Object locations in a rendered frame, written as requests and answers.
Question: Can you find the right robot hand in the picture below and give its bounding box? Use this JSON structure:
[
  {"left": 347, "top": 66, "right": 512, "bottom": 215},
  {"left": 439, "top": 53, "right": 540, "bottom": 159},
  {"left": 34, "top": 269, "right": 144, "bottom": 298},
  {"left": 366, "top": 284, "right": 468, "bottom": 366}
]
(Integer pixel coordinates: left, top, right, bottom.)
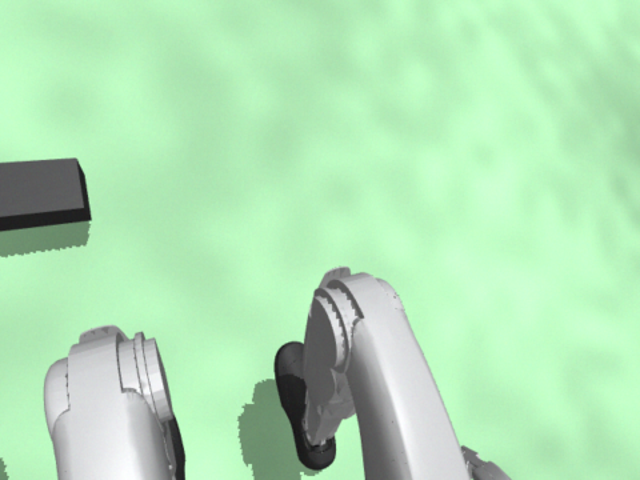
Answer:
[{"left": 461, "top": 446, "right": 511, "bottom": 480}]

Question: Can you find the carton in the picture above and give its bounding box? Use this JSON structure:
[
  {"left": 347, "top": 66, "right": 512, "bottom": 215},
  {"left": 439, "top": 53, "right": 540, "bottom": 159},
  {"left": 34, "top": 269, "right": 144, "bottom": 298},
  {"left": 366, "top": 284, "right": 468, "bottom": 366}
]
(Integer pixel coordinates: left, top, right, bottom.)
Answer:
[{"left": 0, "top": 158, "right": 92, "bottom": 231}]

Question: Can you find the left robot foot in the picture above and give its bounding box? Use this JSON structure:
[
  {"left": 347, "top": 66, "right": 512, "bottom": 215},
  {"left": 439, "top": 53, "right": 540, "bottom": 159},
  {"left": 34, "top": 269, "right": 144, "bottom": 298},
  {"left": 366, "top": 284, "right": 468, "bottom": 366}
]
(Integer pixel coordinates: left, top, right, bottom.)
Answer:
[{"left": 168, "top": 413, "right": 185, "bottom": 480}]

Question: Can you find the right robot foot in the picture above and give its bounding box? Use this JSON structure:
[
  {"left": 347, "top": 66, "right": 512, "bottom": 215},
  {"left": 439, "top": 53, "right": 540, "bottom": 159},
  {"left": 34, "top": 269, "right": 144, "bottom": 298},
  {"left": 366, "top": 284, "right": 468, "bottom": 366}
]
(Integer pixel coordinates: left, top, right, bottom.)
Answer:
[{"left": 274, "top": 341, "right": 336, "bottom": 470}]

